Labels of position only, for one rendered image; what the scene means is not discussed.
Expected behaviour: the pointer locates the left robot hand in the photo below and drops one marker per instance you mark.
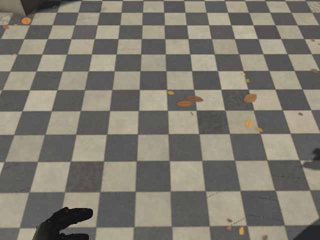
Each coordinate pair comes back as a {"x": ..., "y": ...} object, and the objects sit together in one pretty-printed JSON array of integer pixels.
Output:
[{"x": 50, "y": 229}]

